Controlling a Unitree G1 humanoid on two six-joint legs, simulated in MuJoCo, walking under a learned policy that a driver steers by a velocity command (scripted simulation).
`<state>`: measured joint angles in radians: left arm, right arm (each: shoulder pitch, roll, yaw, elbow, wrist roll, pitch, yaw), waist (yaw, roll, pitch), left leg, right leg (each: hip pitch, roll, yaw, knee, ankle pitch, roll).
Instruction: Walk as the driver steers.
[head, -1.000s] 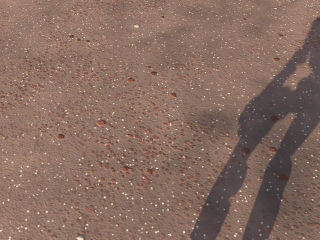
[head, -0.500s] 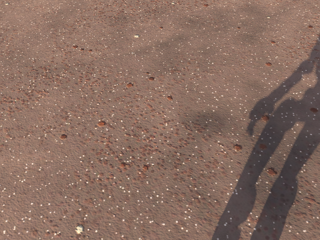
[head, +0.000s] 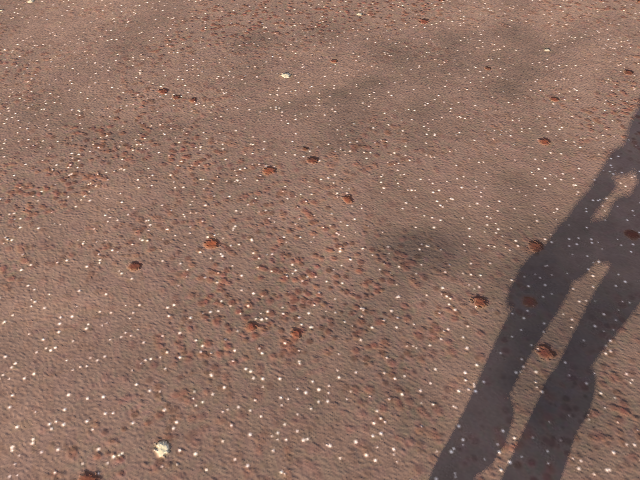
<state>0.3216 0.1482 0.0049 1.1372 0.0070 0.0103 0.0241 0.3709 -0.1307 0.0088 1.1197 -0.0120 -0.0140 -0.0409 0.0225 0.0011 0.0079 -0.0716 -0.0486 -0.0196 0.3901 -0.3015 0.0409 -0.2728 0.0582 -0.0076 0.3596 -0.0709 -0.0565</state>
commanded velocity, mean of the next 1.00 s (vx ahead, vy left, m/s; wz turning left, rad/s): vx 0.37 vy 0.00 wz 0.00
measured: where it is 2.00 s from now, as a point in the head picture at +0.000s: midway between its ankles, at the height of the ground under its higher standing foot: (357, 313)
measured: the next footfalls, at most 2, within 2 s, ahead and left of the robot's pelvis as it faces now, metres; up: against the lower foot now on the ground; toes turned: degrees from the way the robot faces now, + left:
right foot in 0.36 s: +0.18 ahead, -0.13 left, +0.00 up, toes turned -3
left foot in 0.84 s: +0.53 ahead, +0.04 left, +0.00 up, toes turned +4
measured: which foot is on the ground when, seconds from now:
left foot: down 0.00-0.36, up 0.38-0.82, down 0.84-1.00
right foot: down 0.00-0.10, up 0.12-0.34, down 0.36-0.86, up 0.88-1.00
